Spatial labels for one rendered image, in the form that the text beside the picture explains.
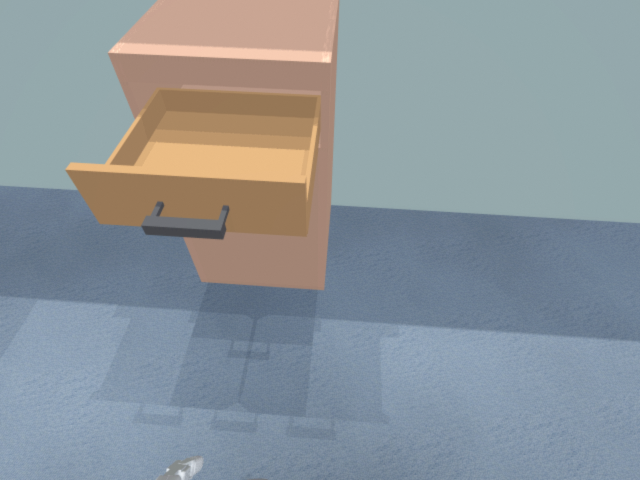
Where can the cabinet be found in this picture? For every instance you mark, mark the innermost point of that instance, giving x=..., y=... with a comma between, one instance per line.
x=270, y=46

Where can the handle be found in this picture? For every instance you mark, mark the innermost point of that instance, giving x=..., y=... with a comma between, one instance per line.
x=185, y=227

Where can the robot left hand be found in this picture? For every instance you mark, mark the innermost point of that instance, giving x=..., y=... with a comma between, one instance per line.
x=183, y=470

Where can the drawer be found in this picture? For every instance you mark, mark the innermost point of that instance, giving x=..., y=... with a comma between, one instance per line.
x=197, y=150

